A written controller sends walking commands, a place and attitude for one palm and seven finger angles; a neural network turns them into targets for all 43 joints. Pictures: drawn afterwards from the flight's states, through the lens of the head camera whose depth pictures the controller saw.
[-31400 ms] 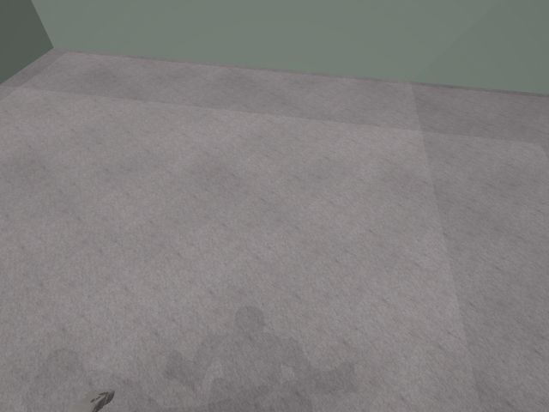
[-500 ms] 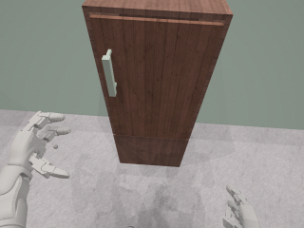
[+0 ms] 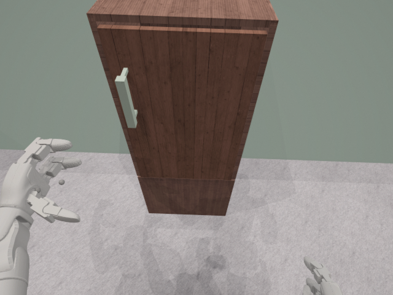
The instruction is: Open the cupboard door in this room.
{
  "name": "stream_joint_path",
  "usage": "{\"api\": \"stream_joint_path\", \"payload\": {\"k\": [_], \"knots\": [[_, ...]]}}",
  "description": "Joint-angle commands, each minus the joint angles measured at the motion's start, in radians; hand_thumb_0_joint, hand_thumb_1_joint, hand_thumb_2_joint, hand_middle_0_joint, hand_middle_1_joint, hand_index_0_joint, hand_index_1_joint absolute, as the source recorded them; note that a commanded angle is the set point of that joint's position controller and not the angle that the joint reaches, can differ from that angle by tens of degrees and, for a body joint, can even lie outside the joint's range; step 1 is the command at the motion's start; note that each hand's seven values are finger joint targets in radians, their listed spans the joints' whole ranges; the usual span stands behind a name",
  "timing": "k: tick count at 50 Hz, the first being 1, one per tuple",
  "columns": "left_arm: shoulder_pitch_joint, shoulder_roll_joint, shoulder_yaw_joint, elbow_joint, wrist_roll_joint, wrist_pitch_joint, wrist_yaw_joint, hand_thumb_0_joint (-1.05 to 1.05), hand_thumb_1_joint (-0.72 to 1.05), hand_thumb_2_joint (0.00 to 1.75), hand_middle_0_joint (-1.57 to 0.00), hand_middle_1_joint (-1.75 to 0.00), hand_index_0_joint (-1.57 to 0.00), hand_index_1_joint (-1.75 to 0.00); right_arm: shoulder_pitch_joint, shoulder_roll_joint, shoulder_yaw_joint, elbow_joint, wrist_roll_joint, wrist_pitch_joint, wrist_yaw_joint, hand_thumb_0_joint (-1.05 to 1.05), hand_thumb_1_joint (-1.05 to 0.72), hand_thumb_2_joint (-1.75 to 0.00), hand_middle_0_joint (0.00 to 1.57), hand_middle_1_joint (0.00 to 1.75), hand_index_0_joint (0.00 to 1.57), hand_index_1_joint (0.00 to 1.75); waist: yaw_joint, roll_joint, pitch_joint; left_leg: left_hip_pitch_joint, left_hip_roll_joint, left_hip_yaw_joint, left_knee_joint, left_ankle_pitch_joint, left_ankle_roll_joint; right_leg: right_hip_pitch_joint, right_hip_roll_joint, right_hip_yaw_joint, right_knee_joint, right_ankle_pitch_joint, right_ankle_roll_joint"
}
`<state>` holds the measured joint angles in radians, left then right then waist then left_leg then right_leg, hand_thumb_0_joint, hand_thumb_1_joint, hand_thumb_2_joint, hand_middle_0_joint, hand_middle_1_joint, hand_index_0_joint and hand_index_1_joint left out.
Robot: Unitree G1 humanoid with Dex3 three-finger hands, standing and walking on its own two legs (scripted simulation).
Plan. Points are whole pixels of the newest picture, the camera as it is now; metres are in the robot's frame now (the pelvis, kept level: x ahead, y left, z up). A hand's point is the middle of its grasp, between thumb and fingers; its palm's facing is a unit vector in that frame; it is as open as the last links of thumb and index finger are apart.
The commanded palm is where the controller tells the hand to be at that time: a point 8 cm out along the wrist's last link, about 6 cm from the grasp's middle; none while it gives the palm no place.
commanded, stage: raise the hand with hooked fingers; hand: left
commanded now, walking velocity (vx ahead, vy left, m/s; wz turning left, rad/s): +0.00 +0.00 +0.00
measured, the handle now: (128, 99) +0.56 +0.22 +0.07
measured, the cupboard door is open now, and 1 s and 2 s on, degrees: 0 0 0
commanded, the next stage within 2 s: move the hooked fingers beside the handle in 0.14 s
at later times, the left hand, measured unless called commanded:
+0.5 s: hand (79, 164) +0.33 +0.26 +0.09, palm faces +0.04 -1.00 -0.02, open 14.0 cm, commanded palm +0.31 +0.31 +0.09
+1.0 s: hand (89, 140) +0.40 +0.26 +0.08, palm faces +0.02 -1.00 +0.00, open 14.0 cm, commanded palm +0.38 +0.31 +0.08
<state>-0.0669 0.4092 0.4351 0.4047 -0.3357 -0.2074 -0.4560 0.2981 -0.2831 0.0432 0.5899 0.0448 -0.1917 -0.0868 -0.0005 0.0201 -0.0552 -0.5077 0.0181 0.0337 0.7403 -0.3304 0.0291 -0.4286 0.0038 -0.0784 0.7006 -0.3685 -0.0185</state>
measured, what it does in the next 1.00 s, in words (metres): stands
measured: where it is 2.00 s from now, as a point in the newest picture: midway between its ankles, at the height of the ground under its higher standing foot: outside the picture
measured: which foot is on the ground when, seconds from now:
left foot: down 0.00-1.00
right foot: down 0.00-1.00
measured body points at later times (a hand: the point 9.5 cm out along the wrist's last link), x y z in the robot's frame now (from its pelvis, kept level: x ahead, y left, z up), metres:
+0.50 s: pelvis +0.00 -0.02 +0.00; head +0.04 -0.02 +0.44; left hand +0.33 +0.31 +0.09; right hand +0.15 -0.27 -0.09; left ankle +0.03 +0.10 -0.71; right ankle -0.01 -0.11 -0.71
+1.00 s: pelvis +0.01 +0.00 -0.01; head +0.07 +0.01 +0.44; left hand +0.39 +0.32 +0.08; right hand +0.10 -0.27 -0.11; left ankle +0.03 +0.10 -0.71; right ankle -0.01 -0.11 -0.71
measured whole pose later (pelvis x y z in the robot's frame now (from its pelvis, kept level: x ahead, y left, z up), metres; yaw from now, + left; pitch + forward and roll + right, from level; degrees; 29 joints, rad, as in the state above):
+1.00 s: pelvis +0.01 +0.00 -0.01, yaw -1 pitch +11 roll -2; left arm -0.48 0.49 0.44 0.83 -0.25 -0.27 -0.46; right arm 0.34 -0.28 0.04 0.61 0.04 -0.09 -0.08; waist -0.05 0.01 -0.07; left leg -0.63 0.03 0.04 0.80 -0.36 0.03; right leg -0.55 0.01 -0.06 0.76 -0.39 -0.02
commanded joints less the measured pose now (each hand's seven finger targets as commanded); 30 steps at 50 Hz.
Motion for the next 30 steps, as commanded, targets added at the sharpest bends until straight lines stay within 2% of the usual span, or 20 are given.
{"api": "stream_joint_path", "payload": {"k": [1, 2, 3, 4, 5, 8, 11, 12, 14, 15, 16, 18, 20, 22, 23, 24, 25, 26, 30], "knots": [[-0.24, 0.272, 0.073, -0.218, -0.03, -0.052, -0.018, 0.0, -0.5, 0.3, -0.3, -1.2, -0.3, -1.2, -0.069, -0.135, -0.055, -0.144, 0.009, -0.055, -0.018, 0.0, -0.9, -0.9, 0.2, 0.3, 0.2, 0.3, 0.006, 0.101, -0.212, 0.186, -0.015, -0.061, -0.107, 0.167, 0.002, 0.021, 0.025, 0.044, -0.105, 0.191, -0.01], [-0.23, 0.275, 0.078, -0.217, -0.032, -0.051, -0.019, 0.0, -0.5, 0.3, -0.3, -1.2, -0.3, -1.2, -0.064, -0.135, -0.057, -0.143, 0.009, -0.055, -0.019, 0.0, -0.9, -0.9, 0.2, 0.3, 0.2, 0.3, 0.005, 0.07, -0.223, 0.189, -0.014, -0.062, -0.106, 0.178, 0.003, 0.029, 0.025, 0.041, -0.104, 0.205, -0.007], [-0.218, 0.272, 0.08, -0.197, -0.037, -0.047, -0.022, 0.0, -0.5, 0.3, -0.3, -1.2, -0.3, -1.2, -0.068, -0.135, -0.056, -0.144, 0.009, -0.054, -0.02, 0.0, -0.9, -0.9, 0.2, 0.3, 0.2, 0.3, 0.006, 0.065, -0.21, 0.172, -0.017, -0.056, -0.102, 0.166, 0.003, 0.026, 0.024, 0.048, -0.109, 0.199, -0.004], [-0.221, 0.268, 0.081, -0.19, -0.042, -0.046, -0.024, 0.0, -0.5, 0.3, -0.3, -1.2, -0.3, -1.2, -0.067, -0.135, -0.056, -0.142, 0.009, -0.054, -0.022, 0.0, -0.9, -0.9, 0.2, 0.3, 0.2, 0.3, 0.001, 0.019, -0.205, 0.162, -0.017, -0.057, -0.1, 0.164, 0.005, 0.026, 0.023, 0.048, -0.109, 0.2, 0.0], [-0.219, 0.272, 0.086, -0.181, -0.051, -0.047, -0.029, 0.0, -0.5, 0.3, -0.3, -1.2, -0.3, -1.2, -0.067, -0.137, -0.056, -0.142, 0.009, -0.053, -0.022, 0.0, -0.9, -0.9, 0.2, 0.3, 0.2, 0.3, 0.005, 0.008, -0.196, 0.155, -0.017, -0.054, -0.092, 0.172, 0.005, 0.035, 0.023, 0.058, -0.109, 0.213, 0.0], [-0.24, 0.27, 0.091, -0.156, -0.054, -0.049, -0.032, 0.0, -0.5, 0.3, -0.3, -1.2, -0.3, -1.2, -0.071, -0.134, -0.054, -0.138, 0.01, -0.05, -0.021, 0.0, -0.9, -0.9, 0.2, 0.3, 0.2, 0.3, 0.005, 0.028, -0.19, 0.145, -0.02, -0.047, -0.088, 0.162, 0.004, 0.022, 0.017, 0.064, -0.109, 0.212, 0.003], [-0.247, 0.263, 0.081, -0.141, -0.053, -0.046, -0.033, 0.0, -0.5, 0.3, -0.3, -1.2, -0.3, -1.2, -0.073, -0.133, -0.054, -0.14, 0.011, -0.049, -0.019, 0.0, -0.9, -0.9, 0.2, 0.3, 0.2, 0.3, 0.003, -0.001, -0.185, 0.122, -0.022, -0.04, -0.073, 0.164, 0.005, 0.033, 0.01, 0.085, -0.109, 0.227, 0.011], [-0.247, 0.264, 0.08, -0.15, -0.05, -0.049, -0.033, 0.0, -0.5, 0.3, -0.3, -1.2, -0.3, -1.2, -0.074, -0.132, -0.054, -0.139, 0.011, -0.049, -0.018, 0.0, -0.9, -0.9, 0.2, 0.3, 0.2, 0.3, 0.005, 0.013, -0.202, 0.125, -0.022, -0.04, -0.07, 0.169, 0.006, 0.038, 0.007, 0.09, -0.108, 0.232, 0.012], [-0.337, 0.293, 0.081, -0.141, -0.032, -0.059, -0.026, 0.0, -0.5, 0.3, -0.3, -1.2, -0.3, -1.2, -0.07, -0.133, -0.053, -0.127, 0.012, -0.045, -0.023, 0.0, -0.9, -0.9, 0.2, 0.3, 0.2, 0.3, -0.014, 0.038, -0.193, 0.125, -0.022, -0.039, -0.067, 0.151, 0.006, 0.014, 0.007, 0.091, -0.109, 0.204, 0.013], [-0.371, 0.309, 0.085, -0.134, -0.03, -0.062, -0.023, 0.0, -0.5, 0.3, -0.3, -1.2, -0.3, -1.2, -0.066, -0.134, -0.052, -0.123, 0.009, -0.042, -0.024, 0.0, -0.9, -0.9, 0.2, 0.3, 0.2, 0.3, -0.017, 0.023, -0.181, 0.114, -0.02, -0.042, -0.061, 0.149, 0.007, 0.016, 0.009, 0.099, -0.107, 0.199, 0.012], [-0.407, 0.31, 0.077, -0.125, -0.023, -0.065, -0.024, 0.0, -0.5, 0.3, -0.3, -1.2, -0.3, -1.2, -0.068, -0.133, -0.051, -0.122, 0.011, -0.041, -0.025, 0.0, -0.9, -0.9, 0.2, 0.3, 0.2, 0.3, -0.021, 0.054, -0.188, 0.113, -0.021, -0.041, -0.061, 0.136, 0.006, 0.006, 0.007, 0.102, -0.108, 0.182, 0.012], [-0.486, 0.322, 0.074, -0.101, -0.013, -0.079, -0.019, 0.0, -0.5, 0.3, -0.3, -1.2, -0.3, -1.2, -0.062, -0.133, -0.05, -0.108, 0.012, -0.039, -0.032, 0.0, -0.9, -0.9, 0.2, 0.3, 0.2, 0.3, -0.034, 0.068, -0.195, 0.12, -0.02, -0.044, -0.06, 0.119, 0.006, -0.008, 0.008, 0.101, -0.11, 0.155, 0.011], [-0.544, 0.313, 0.051, -0.081, -0.014, -0.089, -0.021, 0.0, -0.5, 0.3, -0.3, -1.2, -0.3, -1.2, -0.055, -0.133, -0.048, -0.101, 0.012, -0.038, -0.035, 0.0, -0.9, -0.9, 0.2, 0.3, 0.2, 0.3, -0.042, 0.053, -0.212, 0.125, -0.017, -0.048, -0.054, 0.118, 0.008, -0.005, 0.009, 0.105, -0.106, 0.151, 0.01], [-0.551, 0.312, 0.05, -0.032, -0.009, -0.091, -0.024, 0.0, -0.5, 0.3, -0.3, -1.2, -0.3, -1.2, -0.046, -0.133, -0.051, -0.094, 0.012, -0.036, -0.036, 0.0, -0.9, -0.9, 0.2, 0.3, 0.2, 0.3, -0.037, 0.055, -0.255, 0.135, -0.019, -0.046, -0.05, 0.145, 0.009, 0.013, 0.007, 0.103, -0.096, 0.194, 0.011], [-0.529, 0.331, 0.07, 0.004, -0.005, -0.087, -0.026, 0.0, -0.5, 0.3, -0.3, -1.2, -0.3, -1.2, -0.037, -0.138, -0.053, -0.091, 0.011, -0.033, -0.035, 0.0, -0.9, -0.9, 0.2, 0.3, 0.2, 0.3, -0.028, 0.043, -0.269, 0.127, -0.019, -0.044, -0.047, 0.158, 0.009, 0.023, 0.006, 0.101, -0.089, 0.216, 0.011], [-0.521, 0.344, 0.079, 0.039, -0.003, -0.082, -0.028, 0.0, -0.5, 0.3, -0.3, -1.2, -0.3, -1.2, -0.031, -0.141, -0.053, -0.087, 0.012, -0.028, -0.033, 0.0, -0.9, -0.9, 0.2, 0.3, 0.2, 0.3, -0.026, 0.028, -0.276, 0.117, -0.018, -0.043, -0.045, 0.173, 0.009, 0.033, 0.005, 0.101, -0.084, 0.24, 0.013], [-0.495, 0.36, 0.093, 0.077, -0.004, -0.073, -0.035, 0.0, -0.5, 0.3, -0.3, -1.2, -0.3, -1.2, -0.021, -0.145, -0.054, -0.09, 0.011, -0.022, -0.029, 0.0, -0.9, -0.9, 0.2, 0.3, 0.2, 0.3, -0.011, 0.022, -0.278, 0.101, -0.02, -0.044, -0.041, 0.186, 0.007, 0.049, 0.008, 0.1, -0.072, 0.258, 0.009], [-0.517, 0.355, 0.081, 0.087, 0.0, -0.067, -0.037, 0.0, -0.5, 0.3, -0.3, -1.2, -0.3, -1.2, -0.024, -0.144, -0.052, -0.095, 0.014, -0.017, -0.026, 0.0, -0.9, -0.9, 0.2, 0.3, 0.2, 0.3, -0.017, 0.029, -0.268, 0.091, -0.02, -0.04, -0.042, 0.186, 0.008, 0.039, 0.005, 0.101, -0.072, 0.27, 0.012], [-0.535, 0.379, 0.1, 0.114, 0.007, -0.06, -0.034, 0.0, -0.5, 0.3, -0.3, -1.2, -0.3, -1.2, -0.007, -0.15, -0.057, -0.112, 0.011, 0.003, -0.014, 0.0, -0.9, -0.9, 0.2, 0.3, 0.2, 0.3, 0.0, 0.039, -0.283, 0.091, -0.021, -0.039, -0.041, 0.233, 0.007, 0.049, 0.013, 0.084, -0.05, 0.324, 0.004]]}}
